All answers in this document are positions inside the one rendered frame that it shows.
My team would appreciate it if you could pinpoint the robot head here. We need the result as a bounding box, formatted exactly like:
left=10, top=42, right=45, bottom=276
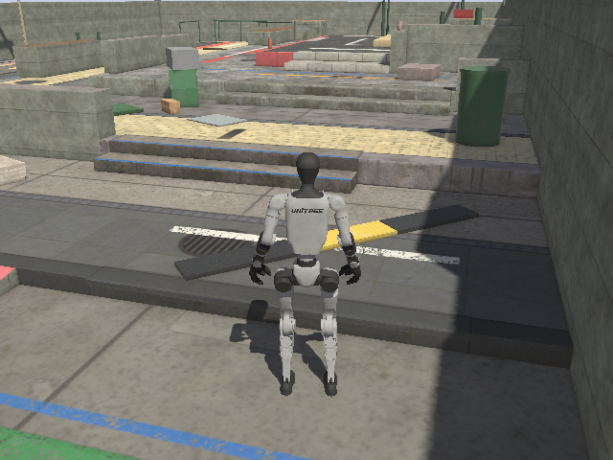
left=291, top=152, right=324, bottom=198

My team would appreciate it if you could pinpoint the robot left upper arm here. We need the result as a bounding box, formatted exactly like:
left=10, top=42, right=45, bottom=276
left=261, top=194, right=287, bottom=245

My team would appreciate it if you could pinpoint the robot right forearm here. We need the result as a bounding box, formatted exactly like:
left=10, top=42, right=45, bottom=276
left=342, top=232, right=359, bottom=268

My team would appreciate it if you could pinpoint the left robot hand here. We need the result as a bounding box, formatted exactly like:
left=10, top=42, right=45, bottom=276
left=249, top=264, right=271, bottom=285

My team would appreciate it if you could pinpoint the robot left forearm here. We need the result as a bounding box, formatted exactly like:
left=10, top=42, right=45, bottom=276
left=252, top=231, right=270, bottom=267

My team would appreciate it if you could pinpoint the right robot hand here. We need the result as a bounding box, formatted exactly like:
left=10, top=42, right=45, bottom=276
left=339, top=264, right=361, bottom=285

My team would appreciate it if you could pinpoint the robot left foot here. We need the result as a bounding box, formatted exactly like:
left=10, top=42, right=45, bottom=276
left=281, top=370, right=295, bottom=396

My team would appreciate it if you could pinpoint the robot right upper arm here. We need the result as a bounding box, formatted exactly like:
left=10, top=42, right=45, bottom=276
left=328, top=194, right=352, bottom=246

